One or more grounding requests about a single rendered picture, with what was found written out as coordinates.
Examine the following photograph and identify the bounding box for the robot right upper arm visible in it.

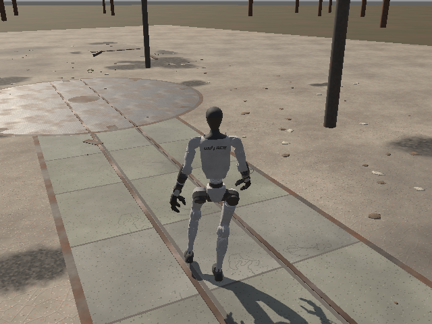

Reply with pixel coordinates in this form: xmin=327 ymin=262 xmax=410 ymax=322
xmin=229 ymin=136 xmax=248 ymax=172

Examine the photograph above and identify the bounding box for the left robot hand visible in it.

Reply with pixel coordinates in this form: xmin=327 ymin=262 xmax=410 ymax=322
xmin=169 ymin=194 xmax=186 ymax=213

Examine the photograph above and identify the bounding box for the left robot forearm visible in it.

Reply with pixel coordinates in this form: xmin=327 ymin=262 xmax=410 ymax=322
xmin=172 ymin=164 xmax=188 ymax=196

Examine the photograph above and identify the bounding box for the right robot hand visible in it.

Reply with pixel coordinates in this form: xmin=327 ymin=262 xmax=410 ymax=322
xmin=235 ymin=179 xmax=251 ymax=190

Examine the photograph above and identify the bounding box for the right robot forearm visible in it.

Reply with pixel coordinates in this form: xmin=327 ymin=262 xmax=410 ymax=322
xmin=240 ymin=162 xmax=250 ymax=182

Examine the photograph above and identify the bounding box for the left robot thigh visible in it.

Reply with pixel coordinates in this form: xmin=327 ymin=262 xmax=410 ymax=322
xmin=191 ymin=187 xmax=207 ymax=221

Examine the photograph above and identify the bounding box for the robot torso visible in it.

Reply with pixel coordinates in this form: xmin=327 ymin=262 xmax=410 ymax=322
xmin=199 ymin=133 xmax=231 ymax=203

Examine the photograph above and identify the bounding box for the robot left upper arm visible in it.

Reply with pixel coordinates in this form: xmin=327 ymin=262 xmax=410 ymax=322
xmin=182 ymin=136 xmax=201 ymax=175

